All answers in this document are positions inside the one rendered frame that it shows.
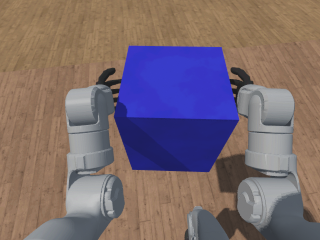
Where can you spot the left robot upper arm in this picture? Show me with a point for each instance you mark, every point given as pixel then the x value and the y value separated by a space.
pixel 92 202

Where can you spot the robot right hand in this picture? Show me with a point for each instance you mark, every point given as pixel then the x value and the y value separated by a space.
pixel 244 76

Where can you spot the carton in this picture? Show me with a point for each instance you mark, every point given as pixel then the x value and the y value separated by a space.
pixel 175 109

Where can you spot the robot left hand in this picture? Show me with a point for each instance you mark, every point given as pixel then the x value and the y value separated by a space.
pixel 103 77

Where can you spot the right robot shin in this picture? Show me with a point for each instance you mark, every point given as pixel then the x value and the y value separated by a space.
pixel 195 208

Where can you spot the right robot upper arm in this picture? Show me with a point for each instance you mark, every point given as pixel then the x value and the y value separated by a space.
pixel 274 206

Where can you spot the left robot forearm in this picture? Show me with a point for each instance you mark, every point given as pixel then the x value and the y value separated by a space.
pixel 87 110

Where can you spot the right robot forearm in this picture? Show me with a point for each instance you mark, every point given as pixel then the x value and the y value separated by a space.
pixel 270 114

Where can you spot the robot right thigh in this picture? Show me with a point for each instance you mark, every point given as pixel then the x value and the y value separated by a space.
pixel 204 226

